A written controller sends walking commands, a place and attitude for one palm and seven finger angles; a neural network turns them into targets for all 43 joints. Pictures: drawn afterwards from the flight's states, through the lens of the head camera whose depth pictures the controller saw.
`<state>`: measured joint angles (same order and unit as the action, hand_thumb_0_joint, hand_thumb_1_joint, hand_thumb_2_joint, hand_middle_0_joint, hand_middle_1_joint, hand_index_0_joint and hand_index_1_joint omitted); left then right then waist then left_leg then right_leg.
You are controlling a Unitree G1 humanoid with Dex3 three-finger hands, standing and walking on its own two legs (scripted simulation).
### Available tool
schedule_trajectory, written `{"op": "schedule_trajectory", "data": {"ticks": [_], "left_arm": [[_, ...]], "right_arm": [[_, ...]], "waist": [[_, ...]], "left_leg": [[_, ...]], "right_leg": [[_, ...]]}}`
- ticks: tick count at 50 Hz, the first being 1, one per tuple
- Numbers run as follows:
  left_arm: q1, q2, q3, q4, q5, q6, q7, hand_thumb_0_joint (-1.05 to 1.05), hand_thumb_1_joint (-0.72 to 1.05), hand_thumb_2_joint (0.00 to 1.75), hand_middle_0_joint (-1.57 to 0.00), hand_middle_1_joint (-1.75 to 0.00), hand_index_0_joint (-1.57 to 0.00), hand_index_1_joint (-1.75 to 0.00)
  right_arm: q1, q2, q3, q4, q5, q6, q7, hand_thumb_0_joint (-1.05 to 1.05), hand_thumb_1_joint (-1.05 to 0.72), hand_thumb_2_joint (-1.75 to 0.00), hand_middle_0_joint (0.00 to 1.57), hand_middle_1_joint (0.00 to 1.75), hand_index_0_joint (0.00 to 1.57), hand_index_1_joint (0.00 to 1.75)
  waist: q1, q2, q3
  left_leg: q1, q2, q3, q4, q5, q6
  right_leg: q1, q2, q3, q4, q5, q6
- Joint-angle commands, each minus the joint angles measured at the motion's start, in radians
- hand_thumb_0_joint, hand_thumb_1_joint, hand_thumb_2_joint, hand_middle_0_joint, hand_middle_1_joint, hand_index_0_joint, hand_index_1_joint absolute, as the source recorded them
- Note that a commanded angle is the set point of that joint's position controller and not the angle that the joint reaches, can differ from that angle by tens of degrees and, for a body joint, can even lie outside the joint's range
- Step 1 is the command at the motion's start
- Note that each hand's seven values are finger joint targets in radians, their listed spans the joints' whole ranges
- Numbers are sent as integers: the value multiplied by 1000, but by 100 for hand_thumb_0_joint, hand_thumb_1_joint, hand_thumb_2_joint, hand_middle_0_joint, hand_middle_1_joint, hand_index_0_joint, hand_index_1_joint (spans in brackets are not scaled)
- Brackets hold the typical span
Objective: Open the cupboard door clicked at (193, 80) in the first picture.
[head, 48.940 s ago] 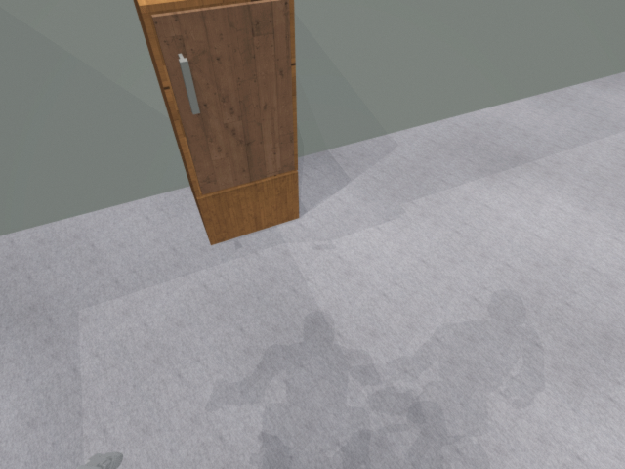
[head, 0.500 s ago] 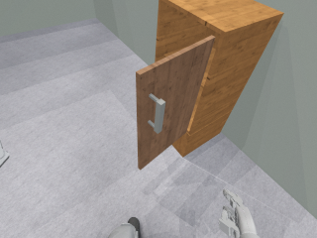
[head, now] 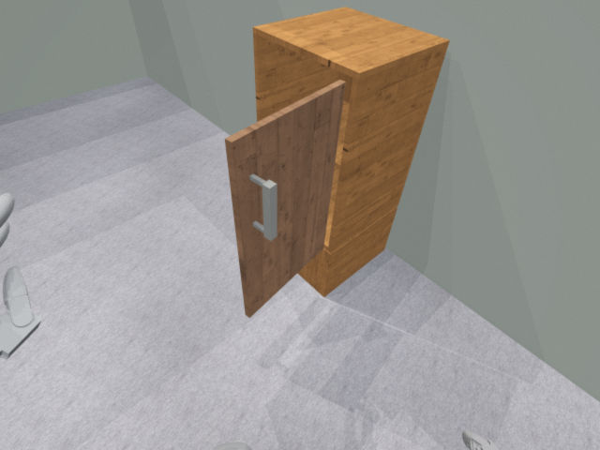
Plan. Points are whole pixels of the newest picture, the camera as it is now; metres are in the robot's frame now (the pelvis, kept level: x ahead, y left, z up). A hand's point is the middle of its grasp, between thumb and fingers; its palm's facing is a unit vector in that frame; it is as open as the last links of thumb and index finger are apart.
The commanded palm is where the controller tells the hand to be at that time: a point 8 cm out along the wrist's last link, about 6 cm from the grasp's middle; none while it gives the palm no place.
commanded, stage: stop stepping back and stand still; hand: left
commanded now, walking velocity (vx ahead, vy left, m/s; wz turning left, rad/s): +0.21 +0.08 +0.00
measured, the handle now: (263, 207) +0.60 +0.12 -0.05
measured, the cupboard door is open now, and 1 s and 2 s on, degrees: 98 98 98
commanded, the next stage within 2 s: let the arm hang, fingers relaxed in 0.34 s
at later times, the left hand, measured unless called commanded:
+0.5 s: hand (50, 332) +0.21 +0.30 +0.10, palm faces +0.35 -0.79 -0.50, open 7.4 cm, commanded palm none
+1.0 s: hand out of the picture -0.07 +0.24 -0.17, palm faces +0.08 -0.97 -0.23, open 7.2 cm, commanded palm none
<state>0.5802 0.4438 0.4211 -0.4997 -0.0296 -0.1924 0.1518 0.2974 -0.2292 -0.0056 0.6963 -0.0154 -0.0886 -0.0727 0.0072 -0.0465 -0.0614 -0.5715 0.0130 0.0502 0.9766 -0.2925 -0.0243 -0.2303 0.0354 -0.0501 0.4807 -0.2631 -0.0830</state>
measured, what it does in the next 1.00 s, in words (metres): steps on the spot: left foot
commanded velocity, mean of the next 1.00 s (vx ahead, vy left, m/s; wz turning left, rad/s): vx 0.02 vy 0.00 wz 0.00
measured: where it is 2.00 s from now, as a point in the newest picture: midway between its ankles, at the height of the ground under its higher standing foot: outside the picture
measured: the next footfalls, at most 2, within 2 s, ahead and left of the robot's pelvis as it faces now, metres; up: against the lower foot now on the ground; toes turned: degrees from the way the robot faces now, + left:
left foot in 0.18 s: +0.04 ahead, +0.16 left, +0.00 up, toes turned +5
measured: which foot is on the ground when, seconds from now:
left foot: up 0.00-0.16, down 0.18-1.00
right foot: down 0.00-1.00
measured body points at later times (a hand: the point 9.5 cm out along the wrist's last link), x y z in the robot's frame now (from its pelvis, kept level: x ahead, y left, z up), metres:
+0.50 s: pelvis +0.00 +0.03 -0.01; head +0.01 +0.02 +0.44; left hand +0.19 +0.34 +0.13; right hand +0.17 -0.20 -0.12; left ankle +0.00 +0.16 -0.74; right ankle +0.00 -0.07 -0.74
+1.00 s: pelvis -0.02 +0.05 +0.00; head +0.00 +0.05 +0.45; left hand -0.07 +0.29 -0.15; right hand -0.01 -0.18 -0.15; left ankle +0.00 +0.16 -0.74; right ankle +0.00 -0.07 -0.74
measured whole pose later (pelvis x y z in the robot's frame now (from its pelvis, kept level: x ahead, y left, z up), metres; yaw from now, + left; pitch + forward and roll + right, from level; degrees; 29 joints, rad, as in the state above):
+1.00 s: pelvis -0.02 +0.05 +0.00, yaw +4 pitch -1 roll +0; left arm 0.30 0.21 0.01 1.15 0.01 0.02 0.02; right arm 0.27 -0.17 0.01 1.12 -0.02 0.02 -0.02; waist 0.00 0.00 0.06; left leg -0.20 0.01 0.03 0.42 -0.19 0.01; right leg -0.17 -0.02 -0.09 0.39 -0.20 -0.01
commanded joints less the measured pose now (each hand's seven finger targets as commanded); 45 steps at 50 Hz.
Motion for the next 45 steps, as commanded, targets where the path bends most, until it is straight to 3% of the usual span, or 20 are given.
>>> {"op": "schedule_trajectory", "data": {"ticks": [1, 4, 6, 7, 9, 10, 12, 15, 18, 19, 21, 22, 23, 25, 28, 30, 32, 37, 41, 45], "left_arm": [[-186, 142, 73, -42, 17, -64, 25, 0, 90, 90, -20, -30, -20, -30], [-187, 141, 70, -91, 25, -71, 37, 0, 90, 90, -20, -30, -20, -30], [-179, 152, 87, -142, 21, -75, 44, 0, 90, 90, -20, -30, -20, -30], [-172, 158, 100, -175, 15, -81, 45, 0, 90, 90, -20, -30, -20, -30], [-143, 163, 126, -239, 7, -90, 47, 0, 90, 90, -20, -30, -20, -30], [-115, 178, 147, -215, 7, -93, 43, 0, 90, 90, -20, -30, -20, -30], [-116, 159, 139, -212, 18, -79, 38, 0, 90, 90, -20, -30, -20, -30], [-79, 136, 130, -155, 12, -73, 34, 0, 90, 90, -20, -30, -20, -30], [-49, 132, 121, -127, -5, -70, 30, 0, 90, 90, -20, -30, -20, -30], [-63, 138, 117, -134, -5, -70, 33, 0, 90, 90, -20, -30, -20, -30], [-64, 147, 125, -138, -3, -71, 37, 0, 90, 90, -20, -30, -20, -30], [-148, -29, -290, 604, 97, 103, -117, 0, 90, 90, -20, -30, -20, -30], [-111, -94, -298, 621, 77, 169, -143, 0, 90, 90, -20, -30, -20, -30], [-176, -119, -322, 698, 64, 187, -150, 0, 90, 90, -20, -30, -20, -30], [-275, -67, -329, 883, 67, 175, -150, 0, 90, 90, -20, -30, -20, -30], [-315, -46, -342, 1025, 58, 177, -143, 0, 90, 90, -20, -30, -20, -30], [-343, -55, -359, 1153, 52, 184, -137, 0, 90, 90, -20, -30, -20, -30], [-318, -122, -375, 1397, 48, 189, -133, 0, 90, 90, -20, -30, -20, -30], [-309, -122, -384, 1500, 43, 184, -135, 0, 90, 90, -20, -30, -20, -30], [-298, -134, -394, 1571, 40, 182, -133, 0, 90, 90, -20, -30, -20, -30]], "right_arm": [[-145, -102, -41, -162, 6, -85, -34, 0, -90, -90, 20, 30, 20, 30], [-146, -92, -37, -165, 2, -107, -40, 0, -90, -90, 20, 30, 20, 30], [-132, -94, -36, -173, -1, -114, -36, 0, -90, -90, 20, 30, 20, 30], [-124, -100, -37, -180, 1, -117, -35, 0, -90, -90, 20, 30, 20, 30], [-131, -132, -49, -204, 8, -115, -28, 0, -90, -90, 20, 30, 20, 30], [-125, -113, -41, -183, 10, -110, -22, 0, -90, -90, 20, 30, 20, 30], [-140, -101, -31, -182, 5, -111, -14, 0, -90, -90, 20, 30, 20, 30], [-129, -100, -30, -181, 15, -118, -7, 0, -90, -90, 20, 30, 20, 30], [-118, -90, -37, -184, 19, -102, 9, 0, -90, -90, 20, 30, 20, 30], [-121, -79, -33, -183, 22, -95, 13, 0, -90, -90, 20, 30, 20, 30], [-131, -74, -26, -186, 18, -85, 10, 0, -90, -90, 20, 30, 20, 30], [-172, -226, -80, 43, 0, -96, 95, 0, -90, -90, 20, 30, 20, 30], [-109, -177, -87, 25, 5, -54, 84, 0, -90, -90, 20, 30, 20, 30], [-111, -172, -61, 10, 1, 1, 73, 0, -90, -90, 20, 30, 20, 30], [-143, -174, -45, 22, -10, 33, 69, 0, -90, -90, 20, 30, 20, 30], [-135, -167, -38, 65, -14, 54, 65, 0, -90, -90, 20, 30, 20, 30], [-144, -144, -24, 116, -16, 68, 62, 0, -90, -90, 20, 30, 20, 30], [-138, -82, -9, 232, -13, 84, 52, 0, -90, -90, 20, 30, 20, 30], [-83, -73, -12, 299, -9, 90, 48, 0, -90, -90, 20, 30, 20, 30], [-25, -70, -13, 354, -5, 89, 44, 0, -90, -90, 20, 30, 20, 30]], "waist": [[-24, -35, 111], [-3, -87, 83], [-12, -49, 63], [-17, 12, 43], [-10, 198, -13], [-10, 240, -27], [-17, 282, 61], [-20, 162, 64], [-33, -27, -2], [-35, -50, -14], [-32, -41, -32], [-60, 34, 11], [-43, 50, -45], [-9, 0, -27], [-4, -165, -48], [-13, -94, -59], [-13, 30, -48], [-6, 207, 35], [-10, 181, 65], [-13, 87, 86]], "left_leg": [[75, 39, 12, -138, -28, 33], [204, 17, 66, -363, -77, 53], [311, 7, 65, -506, -59, 64], [357, 32, 22, -573, -65, 78], [463, 181, -187, -595, 151, 135], [405, 231, -233, -634, 96, 147], [233, 243, -217, -683, 3, 141], [185, 161, -102, -586, 38, 90], [233, 31, 12, -365, 47, 29], [235, 22, 7, -354, 32, 22], [282, 24, -10, -435, 65, 26], [251, 77, -80, -296, 329, 42], [324, 82, -74, -362, 445, 41], [261, 137, -141, -438, 447, 91], [269, 94, -119, -431, 407, 76], [335, 70, -93, -454, 394, 57], [360, 79, -102, -517, 373, 54], [332, 81, -106, -614, 144, 49], [330, 81, -111, -641, 69, 48], [347, 90, -116, -657, 84, 52]], "right_leg": [[-152, -279, 280, -309, -385, -54], [-92, -269, 277, -280, -384, -54], [-80, -221, 240, -201, -317, -31], [-62, -191, 213, -120, -224, -2], [-108, -68, 106, 100, 6, 62], [-96, -43, 53, 121, -66, 86], [-23, -30, 0, 143, -94, 86], [73, -43, 38, 12, 48, 76], [49, -200, 276, -114, 218, 2], [67, -236, 294, -124, 282, -15], [83, -221, 233, -99, 343, 1], [-53, -239, 109, 88, 574, 13], [-49, -172, 99, 115, 544, 28], [-35, -122, 26, 140, 298, 54], [45, -150, 74, 71, 389, 39], [58, -179, 91, 48, 434, 23], [68, -157, 81, 22, 317, 41], [81, -138, 81, -109, 94, 45], [81, -145, 75, -162, 61, 36], [74, -146, 57, -171, 56, 39]]}}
